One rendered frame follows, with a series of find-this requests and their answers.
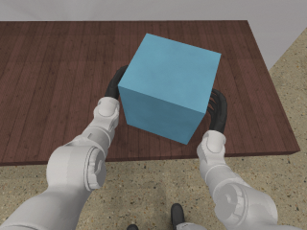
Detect robot right foot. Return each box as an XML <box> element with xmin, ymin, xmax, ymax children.
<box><xmin>171</xmin><ymin>203</ymin><xmax>185</xmax><ymax>230</ymax></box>

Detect robot right hand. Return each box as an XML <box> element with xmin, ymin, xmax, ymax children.
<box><xmin>206</xmin><ymin>88</ymin><xmax>227</xmax><ymax>134</ymax></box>

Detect table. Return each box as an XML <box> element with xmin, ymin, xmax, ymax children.
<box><xmin>0</xmin><ymin>20</ymin><xmax>300</xmax><ymax>167</ymax></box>

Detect robot left hand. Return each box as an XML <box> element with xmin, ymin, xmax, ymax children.
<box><xmin>105</xmin><ymin>65</ymin><xmax>129</xmax><ymax>101</ymax></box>

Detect left robot forearm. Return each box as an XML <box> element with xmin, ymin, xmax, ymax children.
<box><xmin>46</xmin><ymin>97</ymin><xmax>120</xmax><ymax>184</ymax></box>

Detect right robot forearm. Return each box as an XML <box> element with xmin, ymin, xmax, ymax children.
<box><xmin>197</xmin><ymin>130</ymin><xmax>253</xmax><ymax>204</ymax></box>

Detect left robot upper arm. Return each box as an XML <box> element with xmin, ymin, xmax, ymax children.
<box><xmin>0</xmin><ymin>146</ymin><xmax>106</xmax><ymax>230</ymax></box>

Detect carton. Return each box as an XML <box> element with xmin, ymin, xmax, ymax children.
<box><xmin>117</xmin><ymin>33</ymin><xmax>221</xmax><ymax>145</ymax></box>

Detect right robot upper arm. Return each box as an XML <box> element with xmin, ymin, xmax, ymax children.
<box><xmin>214</xmin><ymin>182</ymin><xmax>303</xmax><ymax>230</ymax></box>

